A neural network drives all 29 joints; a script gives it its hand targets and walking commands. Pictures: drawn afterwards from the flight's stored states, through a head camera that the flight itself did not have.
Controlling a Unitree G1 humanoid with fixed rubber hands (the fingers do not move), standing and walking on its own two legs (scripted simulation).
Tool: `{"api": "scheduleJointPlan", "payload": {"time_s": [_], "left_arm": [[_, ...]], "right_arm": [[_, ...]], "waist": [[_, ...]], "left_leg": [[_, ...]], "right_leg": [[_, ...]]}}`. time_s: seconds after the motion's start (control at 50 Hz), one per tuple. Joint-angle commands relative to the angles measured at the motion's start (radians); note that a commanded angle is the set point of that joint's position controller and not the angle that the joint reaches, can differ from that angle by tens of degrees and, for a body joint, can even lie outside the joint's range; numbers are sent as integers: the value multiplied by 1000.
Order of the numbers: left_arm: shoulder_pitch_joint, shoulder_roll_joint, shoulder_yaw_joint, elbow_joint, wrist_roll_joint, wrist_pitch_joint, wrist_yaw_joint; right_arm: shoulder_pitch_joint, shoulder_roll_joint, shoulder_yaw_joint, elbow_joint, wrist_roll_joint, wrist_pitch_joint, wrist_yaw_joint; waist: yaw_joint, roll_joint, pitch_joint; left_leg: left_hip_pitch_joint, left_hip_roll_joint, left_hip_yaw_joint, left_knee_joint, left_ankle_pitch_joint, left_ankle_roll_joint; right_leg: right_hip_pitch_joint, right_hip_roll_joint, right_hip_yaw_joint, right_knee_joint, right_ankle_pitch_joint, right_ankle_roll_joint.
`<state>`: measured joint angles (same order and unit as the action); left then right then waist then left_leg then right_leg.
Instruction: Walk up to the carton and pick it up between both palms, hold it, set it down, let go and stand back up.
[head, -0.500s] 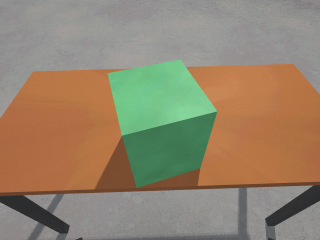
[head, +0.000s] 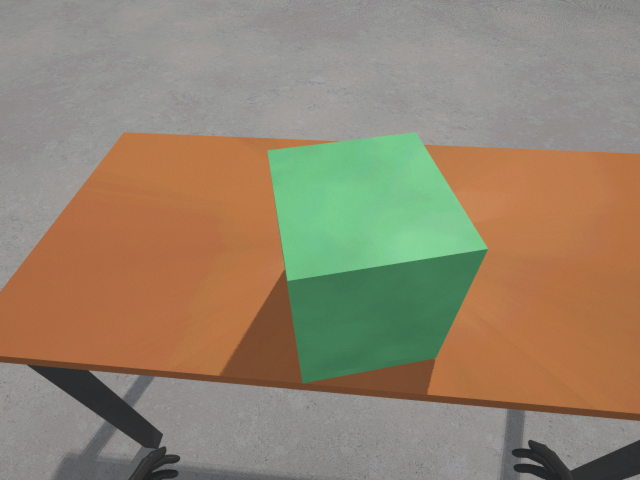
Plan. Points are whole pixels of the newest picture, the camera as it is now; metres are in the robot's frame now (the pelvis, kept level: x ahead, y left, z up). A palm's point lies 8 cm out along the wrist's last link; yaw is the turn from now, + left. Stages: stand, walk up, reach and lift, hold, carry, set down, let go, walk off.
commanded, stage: walk up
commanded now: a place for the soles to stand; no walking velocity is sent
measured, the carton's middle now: (357, 261) +0.40 -0.02 +0.06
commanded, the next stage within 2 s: reach and lift in 1.30 s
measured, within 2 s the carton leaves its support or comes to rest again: neither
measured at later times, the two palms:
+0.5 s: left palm out of the picture +0.05 +0.27 -0.09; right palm out of the picture +0.12 -0.27 -0.08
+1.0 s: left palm out of the picture +0.01 +0.27 -0.10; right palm out of the picture +0.11 -0.26 -0.08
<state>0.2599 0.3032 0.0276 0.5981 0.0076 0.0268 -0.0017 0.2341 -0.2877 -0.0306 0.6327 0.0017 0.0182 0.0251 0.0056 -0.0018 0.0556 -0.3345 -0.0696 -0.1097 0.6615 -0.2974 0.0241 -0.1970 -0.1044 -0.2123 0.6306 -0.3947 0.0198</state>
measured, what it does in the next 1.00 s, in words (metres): stands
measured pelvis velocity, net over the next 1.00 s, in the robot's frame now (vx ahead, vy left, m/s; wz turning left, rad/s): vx -0.04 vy -0.01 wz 0.08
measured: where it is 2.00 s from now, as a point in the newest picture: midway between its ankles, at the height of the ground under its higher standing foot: outside the picture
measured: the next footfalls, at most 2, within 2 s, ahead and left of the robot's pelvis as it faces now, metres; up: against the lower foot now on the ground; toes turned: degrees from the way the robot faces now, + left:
none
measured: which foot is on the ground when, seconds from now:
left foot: down 0.00-1.00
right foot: down 0.00-1.00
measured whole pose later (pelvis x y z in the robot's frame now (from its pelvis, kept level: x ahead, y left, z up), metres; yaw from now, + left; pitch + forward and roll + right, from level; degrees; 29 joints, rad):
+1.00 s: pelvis -0.04 -0.01 +0.01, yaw +4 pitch -2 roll -1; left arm 0.34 0.30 0.02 0.68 0.01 0.00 0.00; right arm 0.23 -0.27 -0.03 0.67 -0.01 0.03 0.02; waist 0.01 0.01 0.05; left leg -0.36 -0.08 -0.17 0.58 -0.18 0.00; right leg -0.22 -0.03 -0.13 0.57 -0.33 -0.01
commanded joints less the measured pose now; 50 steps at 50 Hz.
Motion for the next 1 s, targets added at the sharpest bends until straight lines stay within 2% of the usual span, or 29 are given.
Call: {"api": "scheduleJointPlan", "payload": {"time_s": [0.0,0.14,0.18,0.2,0.22,0.24,0.28,0.3,0.32,0.34,0.36,0.38,0.4,0.42,0.44,0.46,0.48,0.52,0.54,0.6,0.64,0.68,0.72,0.78,0.8,0.82,0.9,0.94,0.98], "left_arm": [[22,133,41,-83,3,-24,6],[28,170,56,-62,12,-24,10],[18,167,56,-61,12,-19,9],[16,160,53,-61,10,-17,8],[-14,167,52,-62,-6,-9,7],[6,155,52,-64,-9,-4,6],[52,120,47,-61,-13,3,8],[66,109,44,-57,-13,3,10],[106,98,38,-50,-15,-2,11],[134,102,35,-36,-17,-10,13],[135,116,38,-31,-15,-22,16],[105,149,45,-35,-6,-34,20],[78,192,45,-34,6,-43,23],[26,215,50,-42,8,-43,24],[-10,211,49,-47,9,-40,22],[-27,199,42,-54,8,-38,19],[-26,193,37,-59,5,-35,17],[4,181,29,-49,-5,-30,10],[10,175,28,-44,-7,-26,8],[27,170,27,-39,-6,-22,6],[35,159,27,-33,-6,-22,4],[63,149,27,-25,-7,-22,4],[87,140,27,-15,-5,-26,4],[110,148,29,-2,-3,-41,6],[109,152,31,0,-4,-44,6],[91,158,33,-2,-2,-46,7],[81,162,34,-12,0,-45,8],[73,164,37,-11,1,-41,8],[80,164,36,-10,2,-40,7]], "right_arm": [[0,-158,-50,-79,-1,-16,-6],[19,-137,-51,-84,-8,-16,-2],[31,-140,-54,-86,-8,-18,-2],[34,-145,-55,-85,-6,-19,-2],[5,-180,-66,-94,-1,-20,-6],[25,-195,-72,-91,-2,-21,-8],[27,-220,-79,-91,-2,-18,-14],[12,-214,-78,-91,-4,-12,-18],[-36,-208,-75,-101,-9,-5,-23],[-73,-189,-69,-112,-9,3,-27],[-91,-167,-59,-116,-9,9,-27],[-83,-144,-51,-113,-10,12,-24],[-49,-119,-39,-101,-14,12,-17],[-21,-105,-38,-92,-16,15,-14],[2,-105,-40,-79,-22,17,-12],[13,-110,-43,-77,-21,14,-9],[8,-118,-45,-76,-18,8,-7],[-19,-139,-48,-82,-15,0,-4],[-22,-146,-51,-81,-9,-2,-2],[-35,-143,-44,-76,-7,-3,-6],[-40,-146,-45,-68,-5,-5,-9],[-52,-159,-48,-65,-4,-6,-12],[-50,-150,-45,-60,-2,-8,-15],[-54,-134,-41,-56,-10,-9,-17],[-54,-124,-40,-55,-12,-8,-17],[-40,-119,-38,-51,-9,-9,-16],[-34,-120,-36,-46,-10,-9,-12],[-34,-124,-40,-50,-11,-9,-12],[-30,-124,-38,-48,-12,-10,-11]], "waist": [[-2,40,-86],[-11,-17,-58],[-16,-16,-44],[-17,-2,-39],[-18,14,3],[-16,48,-41],[-9,124,-76],[-3,144,-68],[26,163,-72],[37,154,-84],[45,126,-91],[39,81,-96],[12,9,-120],[-17,-31,-85],[-34,-58,-46],[-45,-61,-34],[-37,-58,-21],[-20,-62,-30],[-17,-73,-32],[-9,-42,-16],[-3,-33,-9],[7,33,4],[20,82,-2],[21,85,-55],[19,76,-55],[5,43,-59],[-2,35,-46],[-5,10,-25],[-3,16,-39]], "left_leg": [[-27,102,-176,-140,312,85],[-11,49,-77,-53,261,35],[-10,52,-86,-65,248,34],[-13,57,-105,-87,243,38],[-42,79,-146,-97,371,44],[-44,107,-221,-140,398,69],[-63,170,-402,-244,319,155],[-57,183,-431,-267,264,180],[-29,194,-421,-262,242,188],[-33,180,-378,-242,248,168],[-60,147,-322,-209,264,123],[-47,95,-242,-147,256,67],[-13,40,-135,-61,211,18],[19,-2,-59,1,109,-14],[52,9,-33,20,39,-19],[65,23,-48,-4,47,-12],[67,39,-72,-38,112,-5],[89,68,-123,-87,194,16],[69,69,-135,-95,200,21],[38,71,-145,-128,119,20],[-1,86,-185,-176,68,25],[-47,101,-236,-249,-49,33],[-115,110,-272,-306,-123,38],[-49,98,-232,-276,-42,27],[-19,93,-212,-252,0,25],[-4,89,-199,-232,44,22],[8,82,-161,-177,91,19],[-5,74,-159,-168,68,17],[10,76,-154,-161,58,14]], "right_leg": [[67,-39,120,-97,93,-63],[30,-135,132,-177,91,-113],[12,-132,118,-166,69,-112],[8,-116,107,-150,54,-104],[0,-79,84,-70,166,-88],[33,-34,73,9,147,-68],[45,61,113,93,-53,-29],[15,76,139,91,-158,-27],[-13,68,159,58,-176,-33],[11,54,166,-5,-108,-39],[58,28,183,-90,18,-49],[52,-32,228,-162,102,-67],[25,-122,304,-223,114,-104],[-46,-196,358,-255,168,-153],[-99,-229,347,-251,236,-182],[-108,-221,326,-235,272,-181],[-118,-192,295,-220,266,-162],[-132,-117,254,-214,128,-109],[-112,-95,234,-207,77,-97],[-111,-87,235,-212,-12,-93],[-87,-59,224,-197,-37,-85],[-69,-22,210,-170,-85,-72],[-4,8,205,-146,-63,-59],[5,-8,220,-164,-5,-64],[-15,-20,229,-179,5,-69],[-18,-26,228,-187,21,-71],[-55,-59,245,-212,21,-82],[-78,-64,249,-220,7,-91],[-82,-70,249,-219,-4,-93]]}}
